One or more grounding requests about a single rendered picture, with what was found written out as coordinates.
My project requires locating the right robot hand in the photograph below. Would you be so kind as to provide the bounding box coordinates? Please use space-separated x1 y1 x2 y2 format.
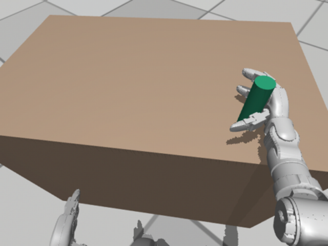
230 68 289 132

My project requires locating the can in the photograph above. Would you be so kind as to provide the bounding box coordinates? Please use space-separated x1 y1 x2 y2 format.
237 75 276 122

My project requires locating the right robot arm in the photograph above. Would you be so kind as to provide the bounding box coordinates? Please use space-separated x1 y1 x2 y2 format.
263 117 328 246

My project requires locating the left robot hand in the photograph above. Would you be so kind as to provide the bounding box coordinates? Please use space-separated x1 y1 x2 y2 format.
49 189 87 246

